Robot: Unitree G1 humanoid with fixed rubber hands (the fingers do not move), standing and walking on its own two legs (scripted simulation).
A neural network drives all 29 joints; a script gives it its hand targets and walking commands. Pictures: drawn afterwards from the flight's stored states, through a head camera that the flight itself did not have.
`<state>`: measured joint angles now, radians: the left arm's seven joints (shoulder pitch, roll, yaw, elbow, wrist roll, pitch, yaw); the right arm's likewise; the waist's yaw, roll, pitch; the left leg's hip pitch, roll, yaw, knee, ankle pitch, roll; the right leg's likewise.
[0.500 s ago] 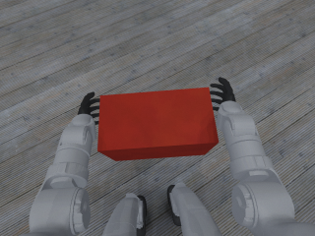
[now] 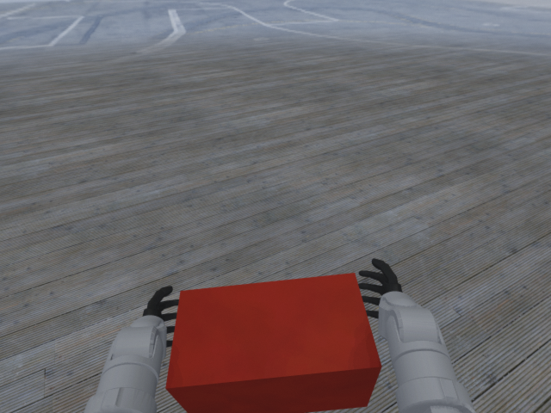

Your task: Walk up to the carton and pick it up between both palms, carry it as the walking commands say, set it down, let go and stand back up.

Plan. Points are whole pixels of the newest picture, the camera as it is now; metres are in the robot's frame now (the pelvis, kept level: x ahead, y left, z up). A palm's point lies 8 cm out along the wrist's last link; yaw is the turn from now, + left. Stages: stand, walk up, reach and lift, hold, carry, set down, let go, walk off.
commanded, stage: reach and lift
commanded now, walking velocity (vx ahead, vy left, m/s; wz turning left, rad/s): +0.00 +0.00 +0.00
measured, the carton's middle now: (274, 349) +0.28 -0.01 -0.05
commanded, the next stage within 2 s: hold in 1.56 s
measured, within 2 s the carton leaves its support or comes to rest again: neither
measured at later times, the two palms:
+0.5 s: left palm (150, 340) +0.27 +0.18 +0.03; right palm (395, 306) +0.26 -0.19 +0.06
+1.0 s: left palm (141, 344) +0.26 +0.19 +0.03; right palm (381, 295) +0.28 -0.18 +0.06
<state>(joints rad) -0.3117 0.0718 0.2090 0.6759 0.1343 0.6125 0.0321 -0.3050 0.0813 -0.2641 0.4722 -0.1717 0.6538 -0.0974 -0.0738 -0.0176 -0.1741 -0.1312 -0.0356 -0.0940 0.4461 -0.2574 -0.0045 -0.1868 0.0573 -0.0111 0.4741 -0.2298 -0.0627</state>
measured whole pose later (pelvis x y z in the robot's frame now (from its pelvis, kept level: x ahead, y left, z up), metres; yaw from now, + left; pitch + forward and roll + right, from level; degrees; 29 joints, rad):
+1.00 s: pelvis -0.03 -0.01 +0.00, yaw +0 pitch -3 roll +1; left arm -0.36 0.02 0.28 0.61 0.16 0.64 0.07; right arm -0.42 0.07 -0.29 0.54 -0.19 0.60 -0.14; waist 0.01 -0.02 -0.11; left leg -0.16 -0.02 -0.09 0.42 -0.20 -0.02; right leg -0.21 0.07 -0.01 0.44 -0.16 -0.08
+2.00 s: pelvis -0.03 +0.02 +0.00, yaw -1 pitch -5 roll +0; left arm -0.29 -0.06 0.27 0.53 0.17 0.67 0.11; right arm -0.35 0.02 -0.28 0.49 -0.20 0.63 -0.07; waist -0.04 0.01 -0.11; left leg -0.12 -0.05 -0.07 0.41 -0.20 0.01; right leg -0.16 0.04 0.01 0.41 -0.16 -0.04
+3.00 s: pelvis -0.13 -0.02 -0.03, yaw -2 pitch +0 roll +0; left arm -0.04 -0.13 0.22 -0.38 0.04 1.18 0.17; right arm -0.10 0.13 -0.21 -0.38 -0.07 1.11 -0.13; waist 0.00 -0.09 -0.03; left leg -0.49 0.01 0.03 0.77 -0.25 0.02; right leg -0.56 0.06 -0.11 0.67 -0.18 -0.07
